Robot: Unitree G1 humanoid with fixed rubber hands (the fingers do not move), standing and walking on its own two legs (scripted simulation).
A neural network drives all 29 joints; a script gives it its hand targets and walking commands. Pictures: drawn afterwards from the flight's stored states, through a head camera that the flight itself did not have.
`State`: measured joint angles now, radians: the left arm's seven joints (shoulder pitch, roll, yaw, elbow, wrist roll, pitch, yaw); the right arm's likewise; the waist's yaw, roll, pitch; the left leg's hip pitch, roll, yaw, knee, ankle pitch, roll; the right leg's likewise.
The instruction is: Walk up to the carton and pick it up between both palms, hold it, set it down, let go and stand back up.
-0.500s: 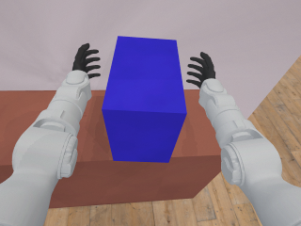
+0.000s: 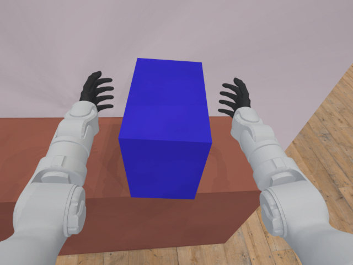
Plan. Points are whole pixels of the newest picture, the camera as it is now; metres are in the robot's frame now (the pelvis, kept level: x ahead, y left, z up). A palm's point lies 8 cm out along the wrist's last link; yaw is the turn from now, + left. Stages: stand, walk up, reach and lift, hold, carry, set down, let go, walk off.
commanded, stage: set down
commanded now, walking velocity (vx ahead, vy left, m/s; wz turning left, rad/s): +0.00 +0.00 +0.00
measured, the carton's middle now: (166, 129) +0.48 +0.01 +0.01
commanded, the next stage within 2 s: none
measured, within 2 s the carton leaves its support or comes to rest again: neither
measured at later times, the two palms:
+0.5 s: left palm (84, 144) +0.37 +0.20 +0.08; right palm (238, 147) +0.36 -0.15 +0.08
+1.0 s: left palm (79, 192) +0.29 +0.21 +0.01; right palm (241, 190) +0.29 -0.16 +0.01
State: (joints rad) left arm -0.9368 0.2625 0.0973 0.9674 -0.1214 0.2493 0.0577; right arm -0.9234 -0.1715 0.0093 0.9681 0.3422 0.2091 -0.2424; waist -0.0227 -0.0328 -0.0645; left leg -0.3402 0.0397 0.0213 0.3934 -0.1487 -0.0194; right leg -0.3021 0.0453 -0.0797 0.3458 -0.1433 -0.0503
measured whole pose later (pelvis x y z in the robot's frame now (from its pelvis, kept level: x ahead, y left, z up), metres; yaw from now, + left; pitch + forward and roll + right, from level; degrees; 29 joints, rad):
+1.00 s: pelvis +0.01 +0.02 +0.00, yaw -1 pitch +1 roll +0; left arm -0.10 0.19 -0.04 0.47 -0.15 -0.11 0.08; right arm -0.10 -0.08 -0.01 0.48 0.16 -0.10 -0.10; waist 0.02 -0.03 0.01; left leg -0.24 0.02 0.05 0.41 -0.19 0.01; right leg -0.22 0.02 -0.05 0.38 -0.18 -0.03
